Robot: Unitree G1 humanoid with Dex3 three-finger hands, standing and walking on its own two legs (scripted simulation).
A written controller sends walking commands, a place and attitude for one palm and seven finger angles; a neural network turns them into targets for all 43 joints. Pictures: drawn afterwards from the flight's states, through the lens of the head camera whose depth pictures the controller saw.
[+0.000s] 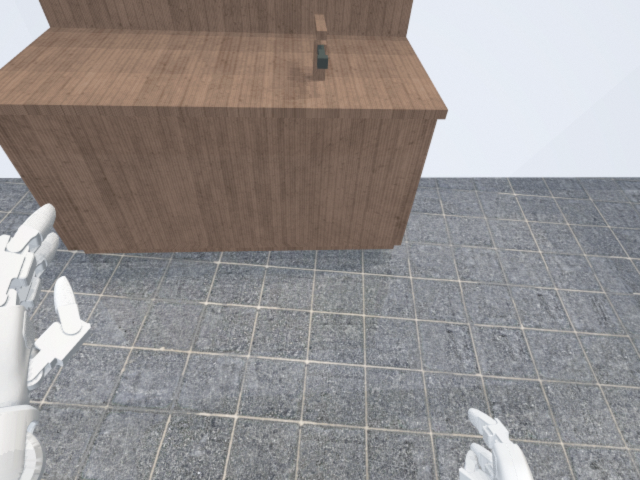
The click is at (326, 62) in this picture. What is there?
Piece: tap's lever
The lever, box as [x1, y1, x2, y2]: [317, 55, 327, 68]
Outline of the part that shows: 317,55 317,67 327,68 327,55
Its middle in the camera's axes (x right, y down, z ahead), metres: +0.00 -0.49 +1.06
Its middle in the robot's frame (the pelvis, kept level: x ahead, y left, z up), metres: +1.13 +0.08 +0.04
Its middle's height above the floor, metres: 0.81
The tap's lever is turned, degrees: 0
